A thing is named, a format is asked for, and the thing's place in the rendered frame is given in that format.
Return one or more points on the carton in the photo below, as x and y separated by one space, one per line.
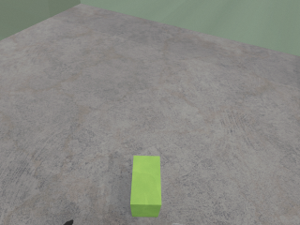
145 196

